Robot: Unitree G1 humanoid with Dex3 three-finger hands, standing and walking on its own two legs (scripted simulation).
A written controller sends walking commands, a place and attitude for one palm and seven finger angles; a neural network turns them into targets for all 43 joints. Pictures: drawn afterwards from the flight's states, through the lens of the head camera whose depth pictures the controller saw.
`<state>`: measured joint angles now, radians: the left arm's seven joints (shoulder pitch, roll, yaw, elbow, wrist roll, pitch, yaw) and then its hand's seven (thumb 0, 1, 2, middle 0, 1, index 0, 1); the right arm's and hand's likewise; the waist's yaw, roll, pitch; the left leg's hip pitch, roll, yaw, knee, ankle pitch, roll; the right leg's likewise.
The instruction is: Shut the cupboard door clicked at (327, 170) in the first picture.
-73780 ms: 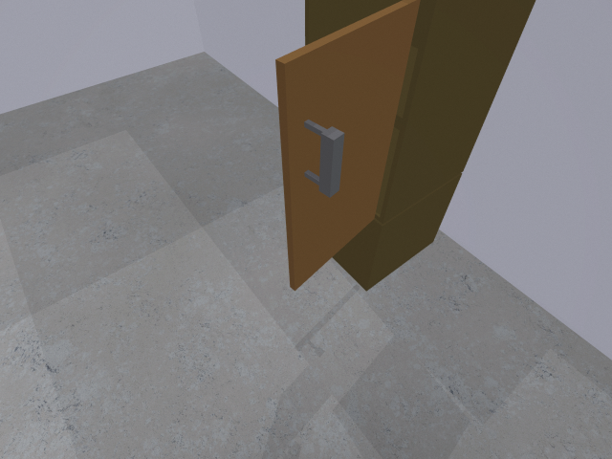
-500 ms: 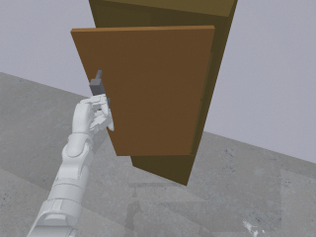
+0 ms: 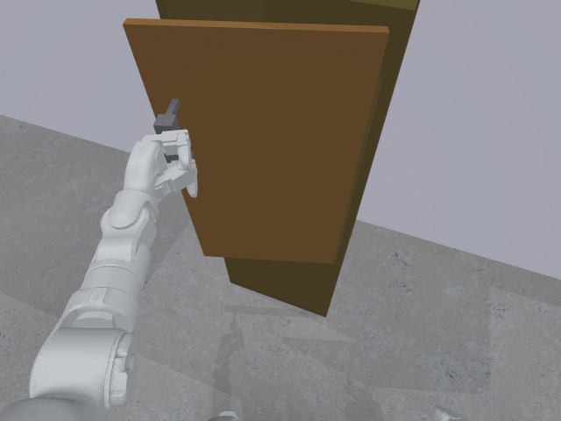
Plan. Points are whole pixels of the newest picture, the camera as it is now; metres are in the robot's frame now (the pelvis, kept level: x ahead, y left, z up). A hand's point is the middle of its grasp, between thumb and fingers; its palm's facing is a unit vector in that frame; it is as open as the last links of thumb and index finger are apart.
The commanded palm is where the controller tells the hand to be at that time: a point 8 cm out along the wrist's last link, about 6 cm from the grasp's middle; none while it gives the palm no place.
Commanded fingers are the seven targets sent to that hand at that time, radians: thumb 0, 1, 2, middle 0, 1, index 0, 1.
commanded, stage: push the door shut along its arc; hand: left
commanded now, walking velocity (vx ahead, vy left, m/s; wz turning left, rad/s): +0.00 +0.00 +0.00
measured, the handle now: (179, 142) +0.52 +0.17 +0.10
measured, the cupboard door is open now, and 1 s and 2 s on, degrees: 17 0 0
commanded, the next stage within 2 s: pull the fist back off the door in 1.40 s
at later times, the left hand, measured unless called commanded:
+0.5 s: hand (215, 147) +0.49 +0.11 +0.12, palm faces -0.23 -0.97 -0.02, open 3.1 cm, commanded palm +0.49 +0.15 +0.11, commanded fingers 0.00 0.90 0.90 -1.30 -1.50 -1.30 -1.50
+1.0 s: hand (246, 120) +0.56 +0.06 +0.12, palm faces -0.34 -0.94 -0.03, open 2.9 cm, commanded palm +0.56 +0.11 +0.11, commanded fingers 0.00 0.90 0.90 -1.30 -1.50 -1.30 -1.50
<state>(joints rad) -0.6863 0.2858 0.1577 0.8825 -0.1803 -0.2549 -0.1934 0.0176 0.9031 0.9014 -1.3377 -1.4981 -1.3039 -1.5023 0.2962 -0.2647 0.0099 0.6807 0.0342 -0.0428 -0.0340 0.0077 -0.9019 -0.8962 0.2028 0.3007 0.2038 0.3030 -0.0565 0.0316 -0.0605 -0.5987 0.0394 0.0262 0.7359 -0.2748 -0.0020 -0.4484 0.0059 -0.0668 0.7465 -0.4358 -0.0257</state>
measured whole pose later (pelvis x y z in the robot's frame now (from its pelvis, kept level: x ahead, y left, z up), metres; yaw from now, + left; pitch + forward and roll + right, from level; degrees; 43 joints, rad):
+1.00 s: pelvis +0.00 +0.00 -0.03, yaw -2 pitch +21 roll -2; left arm -1.24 0.50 0.27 1.31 -0.06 -0.24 -0.35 0.00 0.84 0.90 -1.30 -1.50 -1.30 -1.50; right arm 0.44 -0.28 0.01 0.70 -0.02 -0.05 -0.01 0.00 -0.90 -0.90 0.20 0.30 0.20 0.30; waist -0.24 0.06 -0.08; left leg -0.94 0.08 0.03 0.91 -0.33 0.00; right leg -0.79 0.04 -0.06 0.90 -0.47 -0.03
